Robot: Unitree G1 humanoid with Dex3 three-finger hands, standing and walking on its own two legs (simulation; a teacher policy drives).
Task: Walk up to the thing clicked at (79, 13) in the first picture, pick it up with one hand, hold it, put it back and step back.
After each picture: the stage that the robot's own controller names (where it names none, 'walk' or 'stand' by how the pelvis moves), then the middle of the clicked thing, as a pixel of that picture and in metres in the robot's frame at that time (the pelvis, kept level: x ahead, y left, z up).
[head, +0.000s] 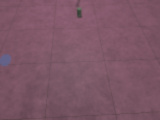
stand; (79, 12) +1.97 +0.06 -0.72
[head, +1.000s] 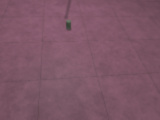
walk; (68, 24) +1.84 +0.12 -0.72
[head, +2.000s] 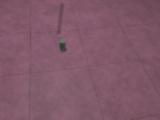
walk; (62, 44) +1.24 +0.16 -0.72
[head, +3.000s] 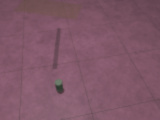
walk; (59, 85) +0.78 +0.19 -0.71
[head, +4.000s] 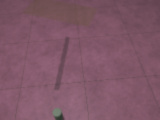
walk; (58, 114) +0.45 +0.24 -0.70
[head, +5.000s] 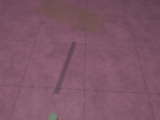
stand; (53, 119) +0.44 +0.21 -0.72
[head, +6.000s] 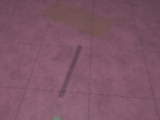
stand; out of the picture +0.43 +0.21 -0.72
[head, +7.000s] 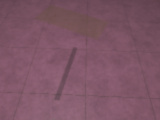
stand; out of the picture +0.41 +0.23 -0.72
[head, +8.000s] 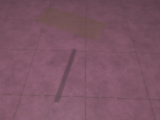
stand; out of the picture +0.41 +0.23 -0.72
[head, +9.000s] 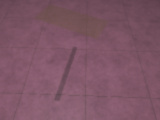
go down; out of the picture +0.40 +0.23 -0.72
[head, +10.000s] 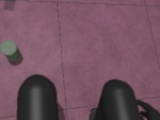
go down; (11, 51) +0.45 +0.31 -0.33
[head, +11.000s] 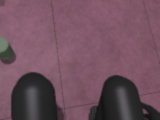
approach; (2, 48) +0.44 +0.33 -0.29
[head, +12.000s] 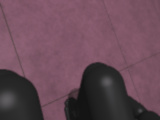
close in; out of the picture +0.41 +0.37 -0.21
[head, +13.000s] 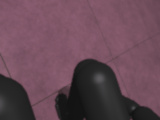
close; out of the picture +0.40 +0.37 -0.21
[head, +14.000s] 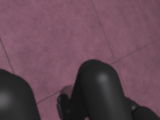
lift; out of the picture +0.39 +0.35 -0.22
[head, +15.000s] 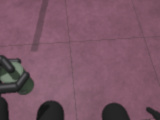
lift; (18, 79) +0.33 +0.23 -0.04
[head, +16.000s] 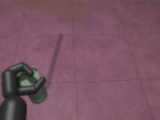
hold; (34, 87) +0.33 +0.19 -0.02
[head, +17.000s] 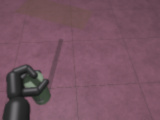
hold; (38, 89) +0.33 +0.18 -0.02
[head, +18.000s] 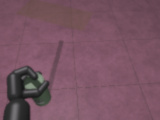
crouch; (38, 90) +0.33 +0.18 -0.02
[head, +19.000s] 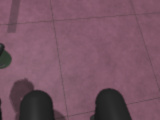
crouch; out of the picture +0.42 +0.29 -0.10
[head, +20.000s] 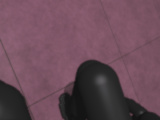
lower; out of the picture +0.40 +0.36 -0.22
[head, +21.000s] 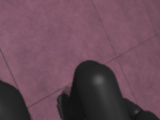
lower; out of the picture +0.40 +0.37 -0.22
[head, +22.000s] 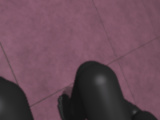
lower; out of the picture +0.39 +0.37 -0.22
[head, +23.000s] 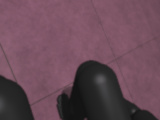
lower; out of the picture +0.40 +0.37 -0.22
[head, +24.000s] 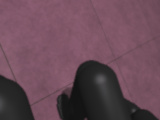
loosen; out of the picture +0.39 +0.37 -0.22
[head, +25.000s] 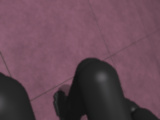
withdraw; out of the picture +0.39 +0.36 -0.22
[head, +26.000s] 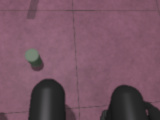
walk; (34, 58) +0.45 +0.28 -0.37
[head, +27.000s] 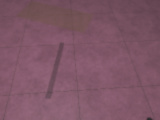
stand; out of the picture +0.38 +0.23 -0.66
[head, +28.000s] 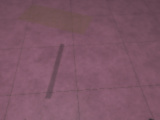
stand; out of the picture +0.40 +0.25 -0.67
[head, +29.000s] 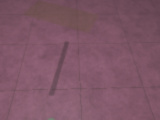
stand; out of the picture +0.40 +0.23 -0.69
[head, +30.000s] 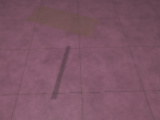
stand; out of the picture +0.40 +0.23 -0.72
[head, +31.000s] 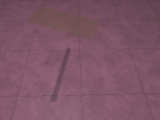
stand; out of the picture +0.39 +0.23 -0.72
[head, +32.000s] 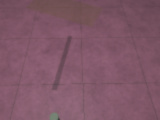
walk; (54, 119) +0.40 +0.22 -0.72
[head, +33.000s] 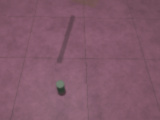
walk; (60, 86) +0.61 +0.17 -0.70
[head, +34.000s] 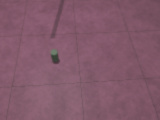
walk; (54, 55) +0.91 +0.28 -0.70
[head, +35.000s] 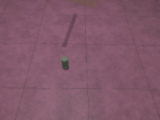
stand; (65, 62) +1.01 +0.19 -0.71
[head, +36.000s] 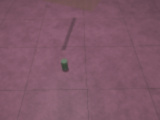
stand; (64, 64) +1.04 +0.21 -0.73
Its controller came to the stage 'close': yes
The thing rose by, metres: 0.69
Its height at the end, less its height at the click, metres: +0.00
